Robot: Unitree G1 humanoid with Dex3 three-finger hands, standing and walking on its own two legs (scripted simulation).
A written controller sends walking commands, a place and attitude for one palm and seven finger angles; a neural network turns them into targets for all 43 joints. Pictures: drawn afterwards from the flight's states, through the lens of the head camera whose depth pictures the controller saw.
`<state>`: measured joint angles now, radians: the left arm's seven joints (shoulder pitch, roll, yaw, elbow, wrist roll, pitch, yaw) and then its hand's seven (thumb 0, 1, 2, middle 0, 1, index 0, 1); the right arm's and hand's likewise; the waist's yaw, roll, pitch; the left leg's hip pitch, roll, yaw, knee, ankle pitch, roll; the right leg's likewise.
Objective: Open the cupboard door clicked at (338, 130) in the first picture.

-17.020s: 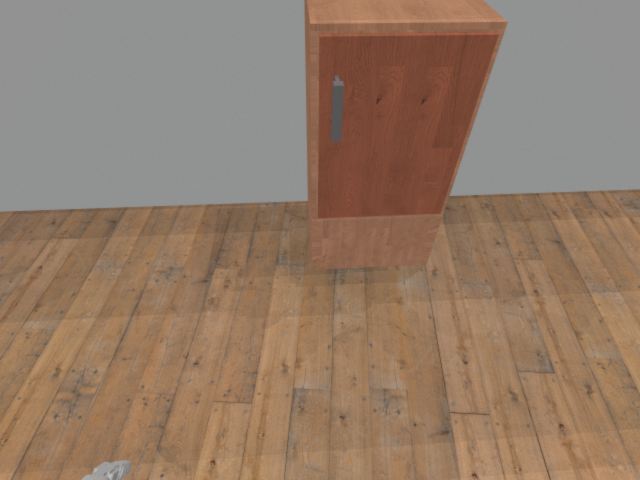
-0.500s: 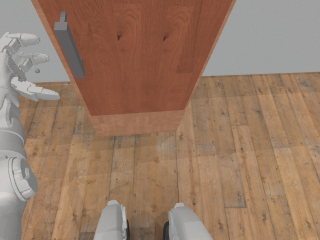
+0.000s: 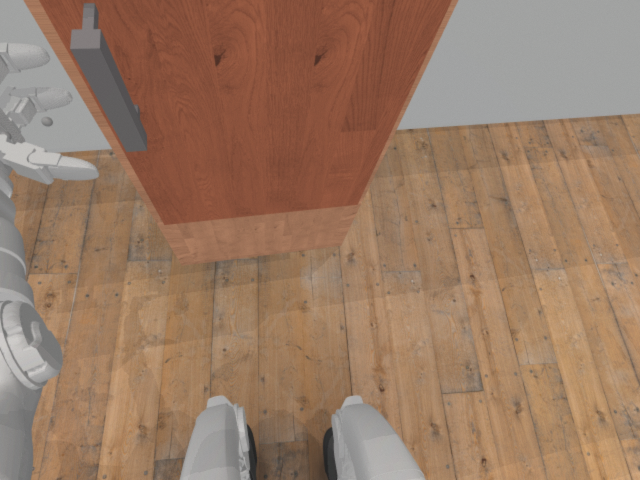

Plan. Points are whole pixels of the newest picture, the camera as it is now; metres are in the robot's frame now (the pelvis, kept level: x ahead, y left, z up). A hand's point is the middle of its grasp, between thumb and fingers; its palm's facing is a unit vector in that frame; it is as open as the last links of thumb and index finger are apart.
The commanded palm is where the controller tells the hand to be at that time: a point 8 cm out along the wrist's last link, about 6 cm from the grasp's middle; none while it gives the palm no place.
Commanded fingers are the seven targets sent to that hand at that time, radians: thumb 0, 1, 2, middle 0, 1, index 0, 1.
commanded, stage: move the hooked fingers beside the handle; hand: left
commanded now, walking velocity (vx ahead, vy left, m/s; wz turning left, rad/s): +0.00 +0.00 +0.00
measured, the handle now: (115, 84) +0.56 +0.20 +0.07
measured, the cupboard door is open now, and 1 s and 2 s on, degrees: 0 0 0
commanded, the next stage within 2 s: slide the fingers in behind the handle in 0.56 s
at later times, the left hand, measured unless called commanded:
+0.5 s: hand (50, 117) +0.51 +0.26 +0.07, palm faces +0.12 -0.99 -0.02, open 14.0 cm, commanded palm +0.49 +0.29 +0.06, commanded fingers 0.00 -0.50 0.30 -0.30 -1.20 -0.30 -1.20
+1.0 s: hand (75, 121) +0.51 +0.24 +0.06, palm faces +0.10 -1.00 +0.00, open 13.9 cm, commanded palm +0.50 +0.27 +0.06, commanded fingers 0.00 -0.50 0.30 -0.30 -1.20 -0.30 -1.20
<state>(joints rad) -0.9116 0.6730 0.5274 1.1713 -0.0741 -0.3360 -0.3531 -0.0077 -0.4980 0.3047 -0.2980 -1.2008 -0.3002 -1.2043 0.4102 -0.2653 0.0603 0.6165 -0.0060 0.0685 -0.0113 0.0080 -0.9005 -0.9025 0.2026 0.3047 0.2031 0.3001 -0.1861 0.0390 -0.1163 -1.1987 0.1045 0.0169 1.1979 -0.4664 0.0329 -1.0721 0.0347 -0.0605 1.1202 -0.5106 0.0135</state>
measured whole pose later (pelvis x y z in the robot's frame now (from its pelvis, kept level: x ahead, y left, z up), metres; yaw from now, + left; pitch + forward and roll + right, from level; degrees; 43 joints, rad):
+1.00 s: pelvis +0.00 -0.01 +0.00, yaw +1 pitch +26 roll -6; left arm -0.95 0.61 0.46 1.20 -0.07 -0.38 -0.28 -0.01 -0.50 0.30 -0.30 -1.20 -0.30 -1.21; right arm 0.37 -0.27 0.05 0.63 -0.01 0.05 -0.01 0.01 -0.90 -0.90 0.20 0.30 0.20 0.30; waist -0.19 0.03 -0.12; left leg -1.21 0.10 -0.01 1.22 -0.47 0.02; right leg -1.08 0.03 -0.08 1.15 -0.52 0.00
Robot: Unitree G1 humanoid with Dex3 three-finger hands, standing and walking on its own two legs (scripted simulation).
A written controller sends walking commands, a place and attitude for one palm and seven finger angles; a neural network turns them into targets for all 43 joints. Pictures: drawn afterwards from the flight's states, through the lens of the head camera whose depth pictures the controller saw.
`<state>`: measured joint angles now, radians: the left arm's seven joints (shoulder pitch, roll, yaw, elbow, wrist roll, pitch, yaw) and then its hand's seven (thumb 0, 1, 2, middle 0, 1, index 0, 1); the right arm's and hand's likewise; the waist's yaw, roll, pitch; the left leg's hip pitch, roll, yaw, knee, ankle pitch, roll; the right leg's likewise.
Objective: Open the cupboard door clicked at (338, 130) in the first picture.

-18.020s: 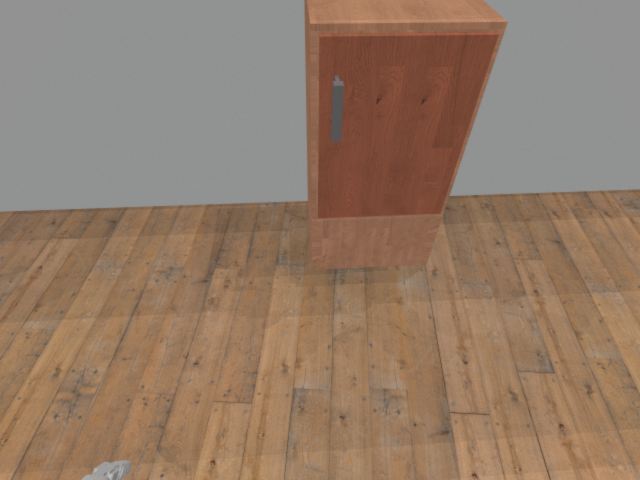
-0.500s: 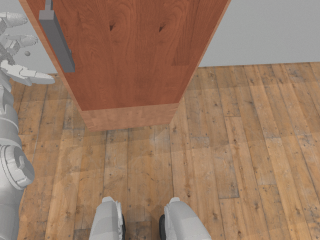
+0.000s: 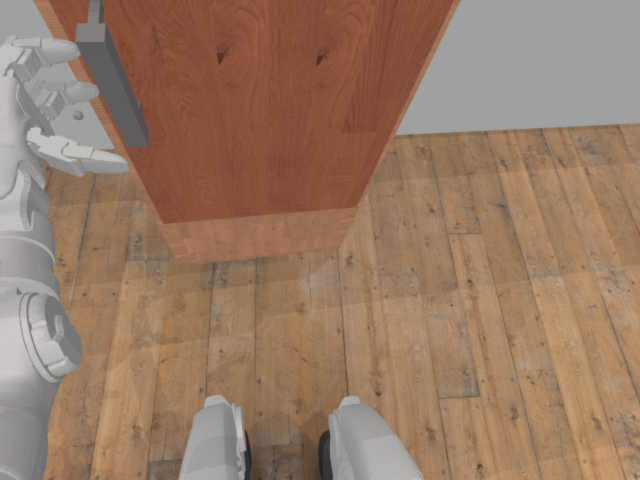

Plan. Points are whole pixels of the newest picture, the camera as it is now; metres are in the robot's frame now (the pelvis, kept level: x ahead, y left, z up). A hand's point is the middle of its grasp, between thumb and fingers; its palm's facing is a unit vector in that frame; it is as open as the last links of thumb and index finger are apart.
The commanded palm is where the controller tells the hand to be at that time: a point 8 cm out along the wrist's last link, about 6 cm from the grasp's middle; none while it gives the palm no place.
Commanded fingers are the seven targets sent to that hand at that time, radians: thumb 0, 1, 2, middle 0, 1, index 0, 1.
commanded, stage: slide the fingers in behind the handle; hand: left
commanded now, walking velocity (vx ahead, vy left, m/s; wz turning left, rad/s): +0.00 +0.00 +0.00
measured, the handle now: (119, 80) +0.57 +0.20 +0.07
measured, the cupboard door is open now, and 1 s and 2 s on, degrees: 0 0 0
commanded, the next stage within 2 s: close the thumb around the handle in 1.26 s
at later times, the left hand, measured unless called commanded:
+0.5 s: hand (102, 116) +0.52 +0.21 +0.07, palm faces +0.07 -1.00 -0.03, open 14.2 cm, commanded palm +0.50 +0.23 +0.07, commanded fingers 0.00 -0.50 0.30 -0.30 -1.20 -0.30 -1.20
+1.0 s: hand (140, 110) +0.53 +0.17 +0.07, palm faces +0.10 -1.00 -0.02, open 13.8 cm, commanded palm +0.51 +0.21 +0.07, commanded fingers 0.00 -0.50 0.30 -0.30 -1.20 -0.30 -1.20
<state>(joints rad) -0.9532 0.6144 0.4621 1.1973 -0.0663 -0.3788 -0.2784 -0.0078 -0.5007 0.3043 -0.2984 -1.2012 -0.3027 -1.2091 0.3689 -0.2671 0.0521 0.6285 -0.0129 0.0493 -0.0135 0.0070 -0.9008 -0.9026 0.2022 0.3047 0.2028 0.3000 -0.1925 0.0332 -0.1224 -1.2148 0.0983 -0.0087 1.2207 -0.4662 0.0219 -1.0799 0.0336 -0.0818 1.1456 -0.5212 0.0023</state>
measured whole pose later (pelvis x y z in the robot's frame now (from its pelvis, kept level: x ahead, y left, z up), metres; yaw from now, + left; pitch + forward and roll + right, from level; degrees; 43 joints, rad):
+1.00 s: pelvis +0.00 -0.01 +0.00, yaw +1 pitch +26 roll -4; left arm -0.97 0.47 0.39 1.21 -0.04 -0.45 -0.12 -0.01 -0.50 0.30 -0.32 -1.21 -0.32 -1.22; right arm 0.38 -0.25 0.04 0.65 -0.03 0.06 0.02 0.01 -0.90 -0.90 0.20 0.30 0.20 0.30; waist -0.19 0.05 -0.13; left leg -1.20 0.09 -0.01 1.21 -0.46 0.01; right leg -1.08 0.03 -0.08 1.17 -0.54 -0.01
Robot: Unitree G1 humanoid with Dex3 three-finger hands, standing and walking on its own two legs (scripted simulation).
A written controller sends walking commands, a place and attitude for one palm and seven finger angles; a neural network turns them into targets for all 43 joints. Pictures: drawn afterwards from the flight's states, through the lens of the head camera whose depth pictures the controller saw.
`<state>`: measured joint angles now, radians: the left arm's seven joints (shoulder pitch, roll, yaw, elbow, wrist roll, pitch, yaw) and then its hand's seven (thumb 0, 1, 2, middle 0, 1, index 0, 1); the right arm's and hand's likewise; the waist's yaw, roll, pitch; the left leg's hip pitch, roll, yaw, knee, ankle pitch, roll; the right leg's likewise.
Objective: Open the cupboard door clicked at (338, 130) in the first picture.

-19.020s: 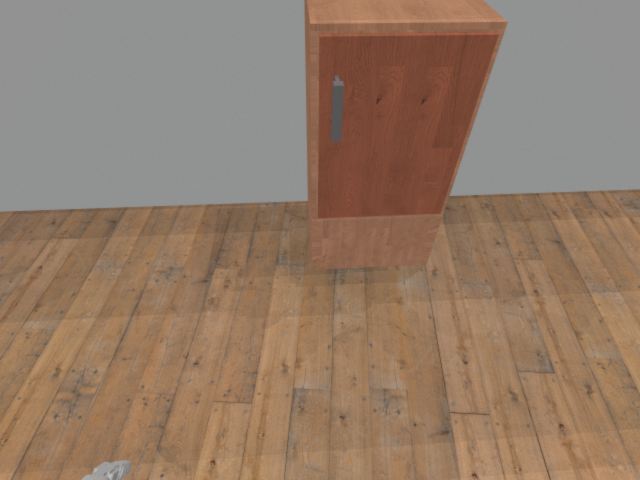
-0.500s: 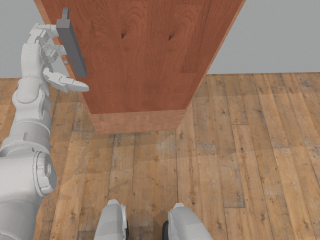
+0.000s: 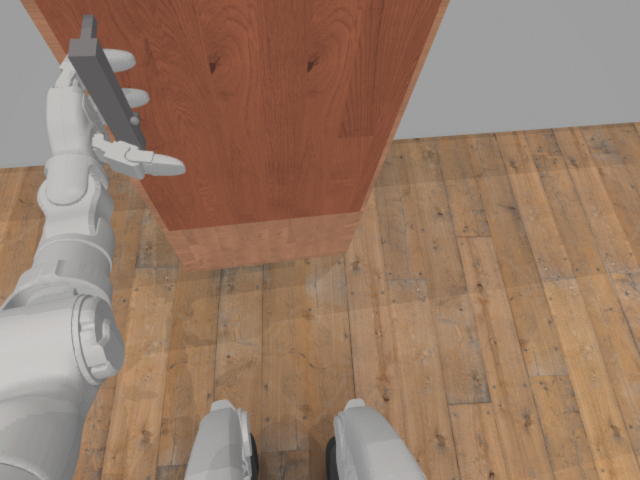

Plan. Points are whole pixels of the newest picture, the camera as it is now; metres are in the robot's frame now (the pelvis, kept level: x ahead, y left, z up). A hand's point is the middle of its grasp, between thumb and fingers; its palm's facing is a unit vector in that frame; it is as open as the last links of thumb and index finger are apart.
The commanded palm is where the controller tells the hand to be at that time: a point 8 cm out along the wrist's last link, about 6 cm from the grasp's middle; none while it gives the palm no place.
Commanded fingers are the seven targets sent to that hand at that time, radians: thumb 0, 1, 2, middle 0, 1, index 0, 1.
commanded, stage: slide the fingers in behind the handle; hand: left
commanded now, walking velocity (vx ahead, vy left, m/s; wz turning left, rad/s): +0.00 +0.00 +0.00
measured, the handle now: (114, 92) +0.57 +0.20 +0.07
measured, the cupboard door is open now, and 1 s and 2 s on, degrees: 0 0 33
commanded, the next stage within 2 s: close the thumb around the handle in 0.26 s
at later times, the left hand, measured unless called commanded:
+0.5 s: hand (132, 119) +0.53 +0.18 +0.07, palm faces +0.07 -1.00 -0.02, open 13.2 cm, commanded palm +0.51 +0.21 +0.07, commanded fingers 0.00 -0.05 0.49 -0.33 -1.25 -0.33 -1.25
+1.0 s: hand (135, 119) +0.53 +0.17 +0.07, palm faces +0.09 -1.00 -0.02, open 5.7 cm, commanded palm +0.51 +0.20 +0.07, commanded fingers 0.00 0.90 0.90 -0.40 -1.35 -0.40 -1.35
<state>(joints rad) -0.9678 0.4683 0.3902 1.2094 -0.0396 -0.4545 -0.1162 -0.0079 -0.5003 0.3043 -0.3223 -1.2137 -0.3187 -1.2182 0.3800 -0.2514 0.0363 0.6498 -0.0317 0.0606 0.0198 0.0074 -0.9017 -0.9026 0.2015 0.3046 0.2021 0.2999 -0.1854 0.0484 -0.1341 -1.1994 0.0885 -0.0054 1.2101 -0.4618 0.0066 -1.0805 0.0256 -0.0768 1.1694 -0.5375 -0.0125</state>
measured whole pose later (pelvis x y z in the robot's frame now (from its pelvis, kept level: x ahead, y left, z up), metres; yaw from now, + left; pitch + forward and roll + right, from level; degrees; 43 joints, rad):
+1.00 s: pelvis +0.01 +0.01 +0.01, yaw +0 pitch +26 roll -4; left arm -0.94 0.43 0.36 1.18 -0.05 -0.45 -0.07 0.01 0.71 0.83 -0.39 -1.33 -0.39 -1.34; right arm 0.38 -0.25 0.02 0.65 -0.04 0.07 0.03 0.01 -0.90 -0.90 0.20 0.30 0.20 0.30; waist -0.18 0.05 -0.14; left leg -1.17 0.08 0.00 1.19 -0.47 0.01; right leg -1.05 0.02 -0.07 1.14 -0.54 0.00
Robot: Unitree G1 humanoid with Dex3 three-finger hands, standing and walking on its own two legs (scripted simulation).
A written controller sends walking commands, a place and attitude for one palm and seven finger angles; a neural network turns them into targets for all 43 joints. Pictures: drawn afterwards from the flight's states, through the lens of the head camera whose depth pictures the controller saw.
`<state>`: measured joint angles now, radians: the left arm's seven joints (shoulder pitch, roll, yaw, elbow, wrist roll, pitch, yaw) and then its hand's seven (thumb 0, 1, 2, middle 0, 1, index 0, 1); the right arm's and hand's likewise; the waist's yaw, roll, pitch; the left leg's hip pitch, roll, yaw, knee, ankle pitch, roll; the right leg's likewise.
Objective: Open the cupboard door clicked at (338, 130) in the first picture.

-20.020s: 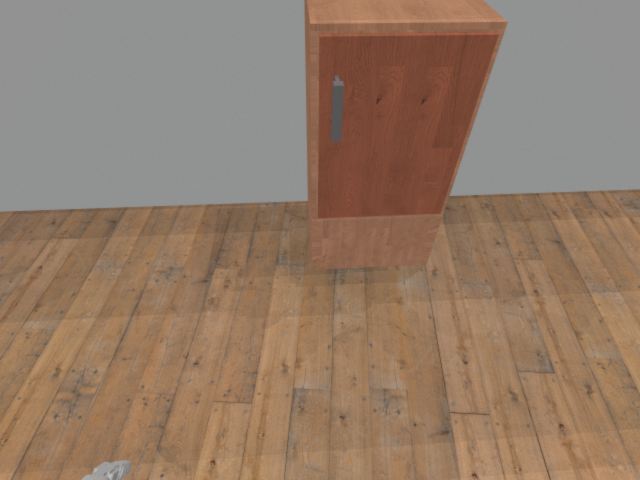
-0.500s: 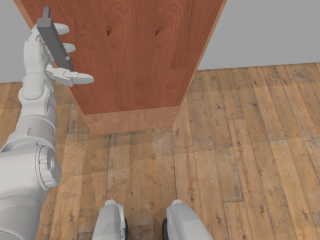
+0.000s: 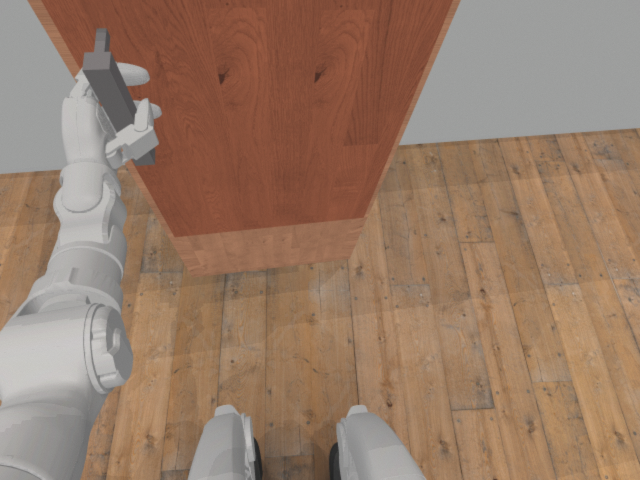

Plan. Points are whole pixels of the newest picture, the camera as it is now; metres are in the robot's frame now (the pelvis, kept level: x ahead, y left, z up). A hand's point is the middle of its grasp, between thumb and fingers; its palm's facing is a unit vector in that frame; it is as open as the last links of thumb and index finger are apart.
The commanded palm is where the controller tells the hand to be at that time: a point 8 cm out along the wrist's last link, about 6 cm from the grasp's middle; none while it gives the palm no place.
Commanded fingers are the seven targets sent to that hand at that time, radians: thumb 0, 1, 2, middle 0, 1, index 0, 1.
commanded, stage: close the thumb around the handle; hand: left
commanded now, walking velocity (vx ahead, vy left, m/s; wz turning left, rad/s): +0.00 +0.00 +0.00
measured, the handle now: (125, 103) +0.56 +0.19 +0.07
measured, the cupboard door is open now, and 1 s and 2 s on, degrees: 0 33 37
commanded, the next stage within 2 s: pull the door open along its arc in 0.06 s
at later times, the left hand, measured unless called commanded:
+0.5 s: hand (153, 158) +0.48 +0.16 +0.07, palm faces +0.08 -1.00 -0.01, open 5.8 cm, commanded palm +0.43 +0.20 +0.06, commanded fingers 0.00 0.90 0.90 -0.40 -1.35 -0.40 -1.35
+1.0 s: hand (242, 275) +0.33 +0.06 +0.07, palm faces +0.43 -0.90 +0.01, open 6.0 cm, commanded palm +0.27 +0.08 +0.06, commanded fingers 0.00 0.90 0.90 -0.40 -1.35 -0.40 -1.35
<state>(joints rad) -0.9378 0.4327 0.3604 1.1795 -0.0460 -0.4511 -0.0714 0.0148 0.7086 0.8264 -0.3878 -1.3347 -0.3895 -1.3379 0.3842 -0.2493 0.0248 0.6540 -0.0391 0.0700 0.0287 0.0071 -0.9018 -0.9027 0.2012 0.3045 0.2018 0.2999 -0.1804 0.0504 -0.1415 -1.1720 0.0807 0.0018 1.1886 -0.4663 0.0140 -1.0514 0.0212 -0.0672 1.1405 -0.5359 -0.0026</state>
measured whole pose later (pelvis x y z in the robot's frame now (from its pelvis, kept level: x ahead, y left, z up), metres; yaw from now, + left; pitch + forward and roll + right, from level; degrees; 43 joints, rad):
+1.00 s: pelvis +0.01 -0.03 +0.02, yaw +3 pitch +15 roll +0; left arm -0.07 -0.13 -0.13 0.38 0.10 -0.39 0.59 0.02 0.67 0.75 -0.34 -1.35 -0.38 -1.35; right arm 0.19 -0.17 -0.01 0.57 -0.08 0.03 0.06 0.01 -0.90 -0.90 0.20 0.30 0.20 0.30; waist -0.01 0.03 -0.18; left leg -0.88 0.05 0.00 1.06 -0.44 -0.03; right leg -0.79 0.00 -0.08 1.08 -0.56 -0.04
